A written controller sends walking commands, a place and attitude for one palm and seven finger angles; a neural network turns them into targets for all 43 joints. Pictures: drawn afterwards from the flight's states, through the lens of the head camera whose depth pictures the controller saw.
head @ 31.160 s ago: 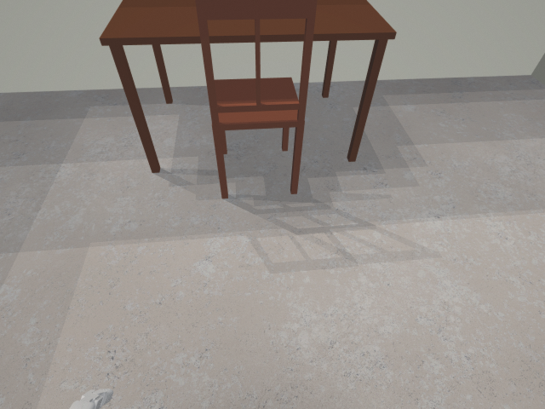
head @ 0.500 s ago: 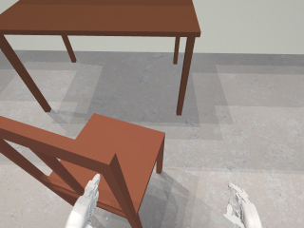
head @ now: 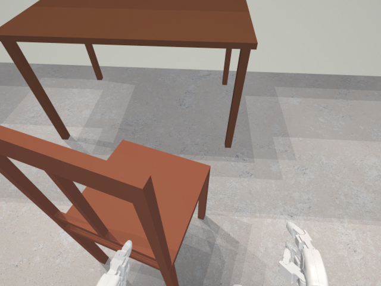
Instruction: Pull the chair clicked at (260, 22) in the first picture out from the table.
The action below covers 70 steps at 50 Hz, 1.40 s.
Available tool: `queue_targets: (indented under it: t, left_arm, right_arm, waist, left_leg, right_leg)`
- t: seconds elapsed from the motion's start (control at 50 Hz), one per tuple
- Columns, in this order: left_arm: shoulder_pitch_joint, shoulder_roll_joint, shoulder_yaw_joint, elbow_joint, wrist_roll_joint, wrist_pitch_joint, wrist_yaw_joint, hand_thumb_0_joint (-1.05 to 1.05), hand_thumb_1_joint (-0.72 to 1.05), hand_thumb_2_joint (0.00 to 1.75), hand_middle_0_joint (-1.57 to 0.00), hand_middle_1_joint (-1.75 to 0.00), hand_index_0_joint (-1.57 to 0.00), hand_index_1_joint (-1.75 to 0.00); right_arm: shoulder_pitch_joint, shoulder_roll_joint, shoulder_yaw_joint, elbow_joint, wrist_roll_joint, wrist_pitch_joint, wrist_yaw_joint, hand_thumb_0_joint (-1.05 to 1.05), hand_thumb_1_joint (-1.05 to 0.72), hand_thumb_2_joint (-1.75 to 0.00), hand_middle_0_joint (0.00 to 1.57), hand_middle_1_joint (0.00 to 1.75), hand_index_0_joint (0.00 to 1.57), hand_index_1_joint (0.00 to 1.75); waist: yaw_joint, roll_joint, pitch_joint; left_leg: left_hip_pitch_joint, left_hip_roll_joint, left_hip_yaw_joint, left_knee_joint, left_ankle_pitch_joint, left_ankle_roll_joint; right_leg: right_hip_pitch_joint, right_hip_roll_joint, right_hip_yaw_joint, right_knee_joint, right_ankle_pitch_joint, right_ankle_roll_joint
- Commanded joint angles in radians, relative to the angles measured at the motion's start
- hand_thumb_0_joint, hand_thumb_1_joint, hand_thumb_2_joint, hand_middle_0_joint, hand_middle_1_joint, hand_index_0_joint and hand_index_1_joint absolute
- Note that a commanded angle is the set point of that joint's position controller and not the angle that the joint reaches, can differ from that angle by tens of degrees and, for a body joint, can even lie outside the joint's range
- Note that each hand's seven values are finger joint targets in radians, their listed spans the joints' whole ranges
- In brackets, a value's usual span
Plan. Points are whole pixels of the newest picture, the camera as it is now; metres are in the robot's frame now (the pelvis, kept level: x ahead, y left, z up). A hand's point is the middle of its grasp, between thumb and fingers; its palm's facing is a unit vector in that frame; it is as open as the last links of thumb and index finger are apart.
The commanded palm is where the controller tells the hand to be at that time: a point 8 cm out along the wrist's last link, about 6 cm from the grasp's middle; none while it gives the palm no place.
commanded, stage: draw the fingers out of the gap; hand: left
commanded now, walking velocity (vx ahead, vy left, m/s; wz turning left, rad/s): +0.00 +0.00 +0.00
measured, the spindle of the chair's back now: (83, 207) +0.29 +0.26 -0.01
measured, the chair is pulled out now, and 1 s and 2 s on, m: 0.57 0.57 0.57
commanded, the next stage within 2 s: draw the hand back to the body in 0.02 s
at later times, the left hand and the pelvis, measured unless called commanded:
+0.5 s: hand out of the picture +0.13 +0.13 +0.08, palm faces -0.02 -1.00 -0.08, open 17.5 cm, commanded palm +0.08 +0.20 +0.09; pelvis -0.02 -0.01 -0.02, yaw +0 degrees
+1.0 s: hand (35, 240) +0.17 +0.22 +0.15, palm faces +0.30 -0.85 -0.43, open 14.2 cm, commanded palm +0.13 +0.27 +0.19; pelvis +0.01 +0.00 +0.04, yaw +0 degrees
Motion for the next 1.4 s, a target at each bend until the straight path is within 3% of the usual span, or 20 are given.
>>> queue_targets:
  t: [0.0,0.12,0.14,0.18,0.24,0.34,0.4,0.5,0.62,0.64,0.66,0.68,0.7,0.74,0.8,0.96,1.08,1.18,1.32,1.38]
  left_arm:
    - [0.126,0.050,0.046,-0.257,0.004,-0.078,0.019,0.00,-0.55,0.20,0.00,0.00,0.00,0.00]
    - [0.226,0.021,0.010,-0.270,-0.011,-0.102,-0.012,0.00,-0.55,0.20,0.00,0.00,0.00,0.00]
    - [0.163,-0.060,0.059,-0.338,-0.131,-0.217,-0.003,0.00,-0.55,0.20,0.00,0.00,0.00,0.00]
    - [0.205,0.011,0.131,-0.292,-0.128,-0.302,0.001,0.00,-0.55,0.20,0.00,0.00,0.00,0.00]
    - [0.174,0.015,0.136,-0.378,-0.147,-0.397,-0.002,0.00,-0.55,0.20,0.00,0.00,0.00,0.00]
    - [0.113,0.028,0.148,-0.340,-0.151,-0.542,-0.036,0.00,-0.55,0.20,0.00,0.00,0.00,0.00]
    - [0.114,0.081,0.227,-0.271,-0.166,-0.614,-0.088,0.00,-0.55,0.20,0.00,0.00,0.00,0.00]
    - [0.130,0.131,0.338,-0.336,-0.240,-0.490,-0.117,0.00,-0.55,0.20,0.00,0.00,0.00,0.00]
    - [-0.023,0.168,0.404,-0.350,-0.304,-0.465,-0.093,0.00,-0.37,0.29,-0.02,-0.04,-0.02,-0.04]
    - [0.017,0.371,0.473,-0.372,-0.126,-0.348,0.052,0.00,-0.33,0.31,-0.03,-0.05,-0.03,-0.05]
    - [0.014,0.254,0.399,-0.423,-0.110,-0.297,0.107,0.00,-0.30,0.32,-0.04,-0.05,-0.04,-0.05]
    - [-0.007,0.237,0.382,-0.407,-0.098,-0.270,0.135,0.00,-0.26,0.34,-0.04,-0.06,-0.04,-0.06]
    - [-0.011,0.210,0.366,-0.384,-0.086,-0.247,0.156,0.00,-0.22,0.36,-0.04,-0.07,-0.04,-0.07]
    - [-0.013,0.233,0.388,-0.373,-0.072,-0.220,0.187,0.00,-0.15,0.39,-0.05,-0.08,-0.05,-0.08]
    - [-0.049,0.266,0.428,-0.346,-0.064,-0.221,0.214,0.00,-0.04,0.44,-0.07,-0.10,-0.07,-0.10]
    - [-0.131,0.302,0.502,-0.363,-0.054,-0.252,0.232,0.00,0.25,0.58,-0.11,-0.16,-0.11,-0.16]
    - [-0.208,0.331,0.572,-0.338,-0.059,-0.271,0.229,0.00,0.47,0.69,-0.14,-0.21,-0.14,-0.21]
    - [-0.295,0.359,0.634,-0.321,-0.066,-0.285,0.219,0.00,0.65,0.78,-0.16,-0.25,-0.16,-0.25]
    - [-0.429,0.418,0.730,-0.260,-0.082,-0.297,0.210,0.00,0.90,0.90,-0.20,-0.30,-0.20,-0.30]
    - [-0.366,0.339,0.675,-0.189,-0.087,-0.290,0.191,0.00,0.90,0.90,-0.20,-0.30,-0.20,-0.30]
  right_arm:
    - [-0.085,-0.097,-0.050,-0.199,0.000,-0.060,-0.012,0.00,-0.90,-0.90,0.20,0.30,0.20,0.30]
    - [-0.086,-0.094,-0.064,-0.193,0.002,-0.080,-0.018,0.00,-0.90,-0.90,0.20,0.30,0.20,0.30]
    - [-0.088,-0.082,-0.061,-0.171,-0.003,-0.104,-0.016,0.00,-0.90,-0.90,0.20,0.30,0.20,0.30]
    - [-0.081,-0.087,-0.068,-0.133,-0.001,-0.119,-0.013,0.00,-0.90,-0.90,0.20,0.30,0.20,0.30]
    - [-0.076,-0.086,-0.072,-0.109,0.004,-0.145,-0.006,0.00,-0.90,-0.90,0.20,0.30,0.20,0.30]
    - [-0.103,-0.082,-0.078,-0.057,0.006,-0.157,0.015,0.00,-0.90,-0.90,0.20,0.30,0.20,0.30]
    - [-0.130,-0.082,-0.087,-0.046,0.009,-0.147,0.024,0.00,-0.90,-0.90,0.20,0.30,0.20,0.30]
    - [-0.176,-0.083,-0.071,-0.104,0.041,-0.111,-0.002,0.00,-0.90,-0.90,0.20,0.30,0.20,0.30]
    - [-0.157,-0.092,-0.045,-0.050,0.048,-0.150,-0.039,0.00,-0.90,-0.90,0.20,0.30,0.20,0.30]
    - [-0.128,-0.088,-0.053,-0.068,0.018,-0.096,-0.074,0.00,-0.90,-0.90,0.20,0.30,0.20,0.30]
    - [-0.124,-0.071,-0.035,-0.087,0.009,-0.081,-0.080,0.00,-0.90,-0.90,0.20,0.30,0.20,0.30]
    - [-0.121,-0.077,-0.036,-0.077,0.009,-0.078,-0.083,0.00,-0.90,-0.90,0.20,0.30,0.20,0.30]
    - [-0.118,-0.073,-0.030,-0.066,0.006,-0.070,-0.082,0.00,-0.90,-0.90,0.20,0.30,0.20,0.30]
    - [-0.126,-0.077,-0.025,-0.053,0.002,-0.059,-0.084,0.00,-0.90,-0.90,0.20,0.30,0.20,0.30]
    - [-0.143,-0.087,-0.021,-0.040,-0.001,-0.054,-0.082,0.00,-0.90,-0.90,0.20,0.30,0.20,0.30]
    - [-0.166,-0.097,-0.012,0.020,-0.008,-0.088,-0.061,0.00,-0.90,-0.90,0.20,0.30,0.20,0.30]
    - [-0.177,-0.105,-0.017,0.069,-0.017,-0.106,-0.043,0.00,-0.90,-0.90,0.20,0.30,0.20,0.30]
    - [-0.184,-0.109,-0.017,0.100,-0.024,-0.102,-0.030,0.00,-0.90,-0.90,0.20,0.30,0.20,0.30]
    - [-0.202,-0.123,-0.022,0.140,-0.035,-0.087,-0.019,0.00,-0.90,-0.90,0.20,0.30,0.20,0.30]
    - [-0.210,-0.120,-0.026,0.147,-0.034,-0.072,-0.004,0.00,-0.90,-0.90,0.20,0.30,0.20,0.30]
  waist:
    - [0.007,-0.015,-0.049]
    - [-0.004,-0.086,-0.039]
    - [0.008,-0.132,-0.005]
    - [0.027,-0.083,-0.027]
    - [0.030,0.031,-0.071]
    - [0.013,-0.005,-0.020]
    - [0.030,-0.062,-0.033]
    - [0.059,-0.034,-0.091]
    - [0.028,-0.083,0.022]
    - [0.088,-0.018,-0.034]
    - [0.054,0.014,0.003]
    - [0.045,-0.007,0.037]
    - [0.043,0.042,0.077]
    - [0.050,0.016,0.087]
    - [0.055,-0.040,0.114]
    - [0.068,0.049,0.110]
    - [0.072,0.007,0.123]
    - [0.076,0.043,0.119]
    - [0.082,0.022,0.112]
    - [0.082,0.008,0.134]
  left_leg:
    - [0.020,-0.038,0.026,-0.171,0.214,0.053]
    - [-0.008,-0.038,0.020,-0.148,0.213,0.059]
    - [-0.044,-0.050,0.017,-0.114,0.208,0.049]
    - [-0.052,-0.046,0.026,-0.107,0.188,0.042]
    - [-0.013,-0.044,0.032,-0.106,0.217,0.040]
    - [-0.065,-0.030,0.017,-0.077,0.190,0.036]
    - [-0.120,-0.021,0.018,-0.053,0.158,0.035]
    - [-0.037,-0.028,0.032,-0.130,0.109,0.040]
    - [0.008,-0.015,0.009,-0.172,0.106,0.045]
    - [0.074,0.010,0.038,-0.219,0.142,0.038]
    - [0.107,-0.002,0.042,-0.245,0.157,0.036]
    - [0.120,0.001,0.034,-0.263,0.151,0.033]
    - [0.136,0.004,0.037,-0.280,0.147,0.035]
    - [0.173,0.005,0.036,-0.308,0.184,0.040]
    - [0.227,0.004,0.036,-0.359,0.187,0.043]
    - [0.393,-0.001,0.024,-0.486,0.323,0.034]
    - [0.475,0.005,0.025,-0.548,0.454,0.030]
    - [0.537,0.004,0.034,-0.590,0.543,0.023]
    - [0.591,0.004,0.045,-0.628,0.623,0.026]
    - [0.602,0.011,0.050,-0.644,0.647,0.027]
  right_leg:
    - [0.102,0.050,-0.018,-0.167,0.130,-0.038]
    - [0.101,0.051,-0.011,-0.172,0.139,-0.033]
    - [0.064,0.063,-0.040,-0.157,0.140,-0.030]
    - [0.055,0.064,-0.034,-0.138,0.108,-0.038]
    - [0.063,0.059,-0.026,-0.121,0.120,-0.044]
    - [0.010,0.064,-0.025,-0.095,0.093,-0.041]
    - [0.028,0.058,0.001,-0.092,0.051,-0.043]
    - [0.155,0.044,0.028,-0.183,-0.023,-0.035]
    - [0.166,0.056,0.035,-0.287,-0.075,-0.030]
    - [0.230,0.019,0.101,-0.321,-0.030,-0.048]
    - [0.234,0.011,0.063,-0.333,0.008,-0.042]
    - [0.224,0.013,0.045,-0.338,0.017,-0.038]
    - [0.224,0.017,0.029,-0.343,0.024,-0.039]
    - [0.266,0.019,0.013,-0.362,0.075,-0.037]
    - [0.310,0.018,0.008,-0.414,0.076,-0.031]
    - [0.450,0.024,-0.011,-0.458,0.252,-0.036]
    - [0.532,0.029,-0.013,-0.506,0.378,-0.034]
    - [0.588,0.034,-0.008,-0.546,0.448,-0.033]
    - [0.655,0.039,-0.005,-0.598,0.530,-0.032]
    - [0.657,0.037,-0.011,-0.610,0.531,-0.027]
